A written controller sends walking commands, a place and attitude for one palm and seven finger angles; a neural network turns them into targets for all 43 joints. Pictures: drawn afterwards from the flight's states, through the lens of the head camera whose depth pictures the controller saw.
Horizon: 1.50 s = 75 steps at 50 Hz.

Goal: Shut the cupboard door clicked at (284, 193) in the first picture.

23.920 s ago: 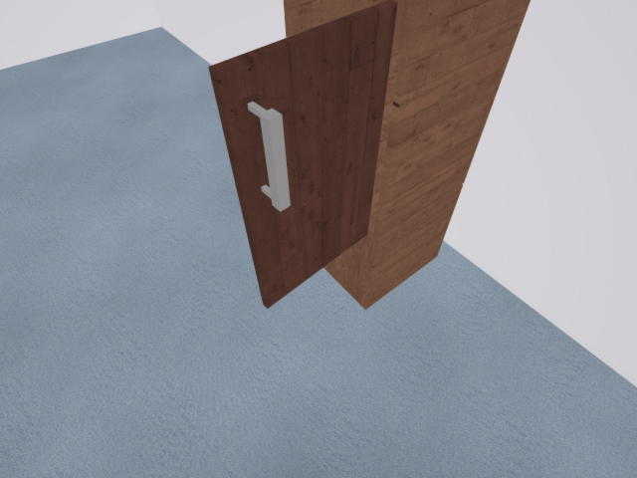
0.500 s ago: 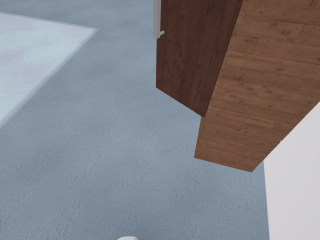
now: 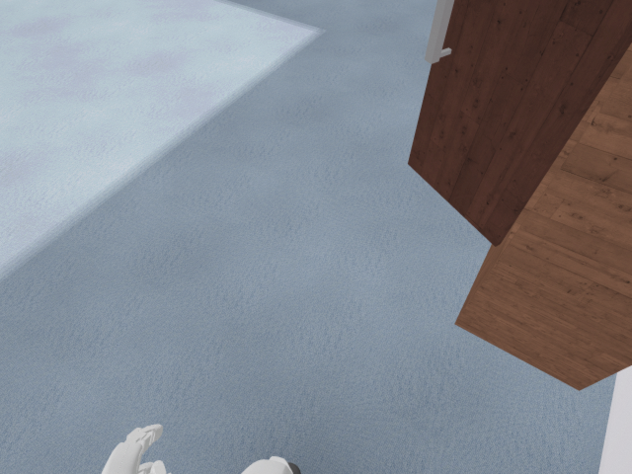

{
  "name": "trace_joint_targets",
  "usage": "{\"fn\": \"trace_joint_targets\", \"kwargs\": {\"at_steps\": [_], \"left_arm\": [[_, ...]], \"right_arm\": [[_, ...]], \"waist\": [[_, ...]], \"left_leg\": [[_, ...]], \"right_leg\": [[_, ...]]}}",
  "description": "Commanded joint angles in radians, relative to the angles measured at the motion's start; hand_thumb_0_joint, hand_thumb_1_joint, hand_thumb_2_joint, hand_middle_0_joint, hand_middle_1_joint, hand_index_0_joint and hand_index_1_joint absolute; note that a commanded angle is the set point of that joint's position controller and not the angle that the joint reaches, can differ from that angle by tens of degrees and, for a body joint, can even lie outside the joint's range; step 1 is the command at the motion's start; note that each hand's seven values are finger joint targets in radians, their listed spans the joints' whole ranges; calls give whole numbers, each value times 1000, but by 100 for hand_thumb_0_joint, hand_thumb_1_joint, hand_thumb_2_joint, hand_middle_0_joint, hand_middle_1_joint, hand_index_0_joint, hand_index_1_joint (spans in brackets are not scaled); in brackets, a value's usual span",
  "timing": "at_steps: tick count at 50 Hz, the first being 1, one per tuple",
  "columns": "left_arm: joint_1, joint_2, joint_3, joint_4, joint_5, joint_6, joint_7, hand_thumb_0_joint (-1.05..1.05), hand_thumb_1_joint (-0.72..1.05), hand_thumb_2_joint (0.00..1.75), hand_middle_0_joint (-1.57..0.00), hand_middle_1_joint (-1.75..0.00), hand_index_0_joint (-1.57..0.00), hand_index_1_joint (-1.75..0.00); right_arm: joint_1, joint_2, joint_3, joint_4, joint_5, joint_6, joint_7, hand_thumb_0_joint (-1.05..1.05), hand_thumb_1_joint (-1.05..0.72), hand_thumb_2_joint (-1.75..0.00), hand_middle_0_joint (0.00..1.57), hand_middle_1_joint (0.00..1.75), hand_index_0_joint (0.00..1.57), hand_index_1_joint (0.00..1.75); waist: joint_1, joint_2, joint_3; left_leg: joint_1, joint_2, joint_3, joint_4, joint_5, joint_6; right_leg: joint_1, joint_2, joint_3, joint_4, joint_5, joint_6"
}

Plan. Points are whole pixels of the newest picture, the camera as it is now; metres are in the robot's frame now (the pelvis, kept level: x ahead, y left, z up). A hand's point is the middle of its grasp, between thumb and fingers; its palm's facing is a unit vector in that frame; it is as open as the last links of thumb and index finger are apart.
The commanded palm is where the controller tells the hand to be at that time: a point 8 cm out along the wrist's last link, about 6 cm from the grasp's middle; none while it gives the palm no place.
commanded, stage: walk to a spot facing it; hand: left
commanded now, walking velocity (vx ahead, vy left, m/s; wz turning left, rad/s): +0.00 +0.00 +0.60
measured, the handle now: (449, 15) +0.92 -0.24 +0.11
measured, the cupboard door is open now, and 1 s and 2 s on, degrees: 63 63 63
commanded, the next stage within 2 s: turn to face it in 1.46 s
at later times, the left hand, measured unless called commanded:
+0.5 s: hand out of the picture -0.01 +0.25 -0.16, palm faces +0.36 -0.90 -0.26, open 7.4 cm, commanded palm none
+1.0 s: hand out of the picture +0.04 +0.19 -0.16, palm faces +0.68 -0.71 -0.18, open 7.4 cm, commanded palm none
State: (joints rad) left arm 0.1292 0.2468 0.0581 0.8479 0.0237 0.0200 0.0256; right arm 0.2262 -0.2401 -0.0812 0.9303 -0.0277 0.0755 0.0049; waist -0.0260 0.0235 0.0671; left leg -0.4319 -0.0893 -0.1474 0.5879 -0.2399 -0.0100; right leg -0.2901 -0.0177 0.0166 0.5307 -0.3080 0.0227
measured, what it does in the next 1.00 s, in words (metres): walks ahead, turning left: left foot, then right foot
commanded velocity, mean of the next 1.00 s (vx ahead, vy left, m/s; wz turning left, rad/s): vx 0.24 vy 0.00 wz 0.58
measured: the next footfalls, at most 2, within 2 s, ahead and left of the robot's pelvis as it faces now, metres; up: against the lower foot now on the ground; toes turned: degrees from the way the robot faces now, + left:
left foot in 0.32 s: +0.01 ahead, +0.14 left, +0.00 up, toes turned +20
right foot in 0.68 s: +0.20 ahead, -0.07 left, +0.00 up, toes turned +23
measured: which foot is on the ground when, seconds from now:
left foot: up 0.00-0.30, down 0.32-0.66, up 0.68-1.00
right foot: down 0.00-0.32, up 0.34-0.66, down 0.68-1.00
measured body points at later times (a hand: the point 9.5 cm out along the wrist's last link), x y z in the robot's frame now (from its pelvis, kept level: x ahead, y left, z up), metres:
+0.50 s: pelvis +0.02 +0.02 +0.00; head +0.06 +0.05 +0.45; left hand -0.03 +0.29 -0.14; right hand +0.18 -0.19 -0.13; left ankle -0.03 +0.12 -0.73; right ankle +0.05 -0.13 -0.67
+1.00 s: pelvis +0.15 +0.06 +0.01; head +0.19 +0.10 +0.46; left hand +0.00 +0.23 -0.14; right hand +0.39 -0.07 -0.13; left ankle +0.14 +0.21 -0.68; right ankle +0.17 -0.08 -0.73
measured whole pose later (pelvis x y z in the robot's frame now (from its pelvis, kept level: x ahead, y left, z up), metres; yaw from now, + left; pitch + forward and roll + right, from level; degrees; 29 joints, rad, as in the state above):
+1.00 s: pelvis +0.15 +0.06 +0.01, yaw +42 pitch +1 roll +0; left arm 0.34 0.15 0.04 0.97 0.03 -0.07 0.01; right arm 0.14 -0.23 -0.07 0.93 -0.03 0.04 0.06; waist 0.01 -0.01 0.10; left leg -0.57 0.07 0.09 0.87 -0.27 -0.01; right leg -0.04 -0.12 -0.30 0.38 -0.33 0.05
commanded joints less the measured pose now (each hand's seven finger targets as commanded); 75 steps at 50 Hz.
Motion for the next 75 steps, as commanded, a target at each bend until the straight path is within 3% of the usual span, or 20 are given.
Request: {"fn": "trace_joint_targets", "kwargs": {"at_steps": [1,8,14,15,16,17,20,31,32,33,34,35,40,49,53,54,55,56,62,75], "left_arm": [[24,188,44,-64,5,-11,21,0,90,90,-20,-30,-20,-30],[127,167,41,-24,7,-28,19,0,90,90,-20,-30,-20,-30],[157,197,56,-4,3,-20,8,0,90,90,-20,-30,-20,-30],[154,181,55,-13,-5,-16,4,0,90,90,-20,-30,-20,-30],[166,119,45,-47,-10,-11,-8,0,90,90,-20,-30,-20,-30],[70,87,23,-98,1,-10,-12,0,90,90,-20,-30,-20,-30],[-53,100,35,-90,5,-11,-25,0,90,90,-20,-30,-20,-30],[143,96,38,-27,5,-35,-57,0,90,90,-20,-30,-20,-30],[247,133,53,-1,8,-44,-50,0,90,90,-20,-30,-20,-30],[349,215,71,17,22,-60,-34,0,90,90,-20,-30,-20,-30],[369,262,70,12,12,-55,-22,0,90,90,-20,-30,-20,-30],[295,243,68,-6,6,-56,-16,0,90,90,-20,-30,-20,-30],[152,81,34,-1,8,-90,-11,0,90,90,-20,-30,-20,-30],[312,95,33,102,11,-101,-8,0,90,90,-20,-30,-20,-30],[257,145,41,93,-1,-94,-13,0,90,90,-20,-30,-20,-30],[246,124,36,84,-3,-91,-21,0,90,90,-20,-30,-20,-30],[253,68,31,33,-13,-84,-38,0,90,90,-20,-30,-20,-30],[141,77,19,-19,-5,-80,-32,0,90,90,-20,-30,-20,-30],[204,5,21,81,15,-43,-44,0,90,90,-20,-30,-20,-30],[-84,0,2,14,2,-44,-49,0,90,90,-20,-30,-20,-30]], "right_arm": [[-6,-89,-40,-99,-4,-8,7,0,-90,-90,20,30,20,30],[-99,-51,-3,-123,13,-15,25,0,-90,-90,20,30,20,30],[-66,-73,3,-120,15,-32,24,0,-90,-90,20,30,20,30],[2,-120,-7,-103,9,-42,25,0,-90,-90,20,30,20,30],[57,-241,-35,-94,-5,-48,17,0,-90,-90,20,30,20,30],[138,-292,-46,-71,-7,-43,8,0,-90,-90,20,30,20,30],[81,-223,-25,-82,-10,-60,-12,0,-90,-90,20,30,20,30],[-45,-189,-26,-89,-3,-70,-5,0,-90,-90,20,30,20,30],[-74,-160,-20,-99,3,-72,-4,0,-90,-90,20,30,20,30],[-57,-83,-3,-115,16,-80,-1,0,-90,-90,20,30,20,30],[-75,-58,-1,-139,12,-82,4,0,-90,-90,20,30,20,30],[-49,-85,-9,-134,-3,-78,11,0,-90,-90,20,30,20,30],[-28,-30,-3,-61,-1,-60,41,0,-90,-90,20,30,20,30],[-223,14,27,-130,1,-76,66,0,-90,-90,20,30,20,30],[-14,-44,12,-86,-7,-94,49,0,-90,-90,20,30,20,30],[132,-126,-9,-51,-11,-95,38,0,-90,-90,20,30,20,30],[251,-271,-45,-32,-20,-101,21,0,-90,-90,20,30,20,30],[297,-309,-49,-11,-2,-95,7,0,-90,-90,20,30,20,30],[34,-102,18,-49,2,-133,-20,0,-90,-90,20,30,20,30],[231,-40,24,107,5,-145,-31,0,-90,-90,20,30,20,30]], "waist": [[-2,-189,-42],[42,-206,-78],[28,-218,-117],[-14,-100,-165],[-41,217,-206],[-95,276,-177],[-70,180,-48],[66,108,-30],[120,3,-51],[165,-263,-108],[164,-366,-83],[99,-261,-60],[11,-189,-16],[76,-171,10],[-45,-132,-99],[-117,-22,-188],[-151,268,-284],[-171,176,-290],[6,80,-87],[-22,52,35]], "left_leg": [[-161,46,43,602,-269,-22],[-86,98,195,347,-228,-54],[157,81,250,-49,-73,-19],[333,125,188,-166,71,4],[513,370,-143,-183,250,116],[518,510,-314,-245,241,239],[322,394,-275,-321,-180,200],[6,230,-147,-235,-338,145],[-138,163,-100,-104,-371,115],[-301,37,48,215,-386,54],[-356,9,91,501,-410,26],[-349,78,49,632,-334,28],[-238,173,125,622,-34,-10],[-204,159,257,162,-44,23],[228,48,344,-11,-16,81],[504,123,231,-58,-13,115],[743,446,-279,-151,27,247],[723,536,-408,-254,69,299],[261,347,-57,-372,-50,182],[438,315,59,-367,398,191]], "right_leg": [[-8,-390,331,-323,-146,-185],[231,-306,-18,-95,629,-152],[200,-307,-103,40,579,-75],[80,-285,-147,164,416,-28],[-191,-143,-216,371,-81,45],[-350,-86,-149,514,-402,44],[-405,-109,-25,616,-178,31],[111,16,-120,73,38,47],[299,-18,-70,-28,-9,39],[462,-260,216,-233,-296,-25],[387,-466,534,-402,-480,-106],[273,-482,547,-413,-571,-143],[141,-318,-2,-333,32,-89],[359,-356,-207,-238,486,-89],[225,-323,-315,60,669,-55],[37,-288,-318,313,475,-19],[-314,-116,-294,658,-186,38],[-426,-96,-125,789,-288,15],[-307,-152,-37,629,21,18],[-322,-87,-51,182,229,-9]]}}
